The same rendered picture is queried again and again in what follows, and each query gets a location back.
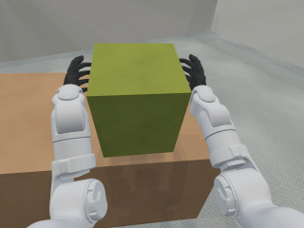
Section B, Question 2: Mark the left robot upper arm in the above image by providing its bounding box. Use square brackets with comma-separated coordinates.
[27, 179, 107, 228]

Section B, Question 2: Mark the carton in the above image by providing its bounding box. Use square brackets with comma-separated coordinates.
[86, 43, 192, 158]

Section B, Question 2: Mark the right robot forearm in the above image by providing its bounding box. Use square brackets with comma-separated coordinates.
[189, 85, 273, 201]

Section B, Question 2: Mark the right robot upper arm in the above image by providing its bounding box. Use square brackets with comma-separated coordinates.
[214, 167, 304, 228]

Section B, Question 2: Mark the robot left hand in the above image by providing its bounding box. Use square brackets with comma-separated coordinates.
[63, 55, 92, 93]

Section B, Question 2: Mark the pedestal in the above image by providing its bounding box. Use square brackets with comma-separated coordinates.
[0, 72, 221, 228]

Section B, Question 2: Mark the left robot forearm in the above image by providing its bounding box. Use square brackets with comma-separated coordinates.
[49, 84, 96, 218]

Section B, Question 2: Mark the robot right hand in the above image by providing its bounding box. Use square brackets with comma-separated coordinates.
[179, 54, 207, 92]

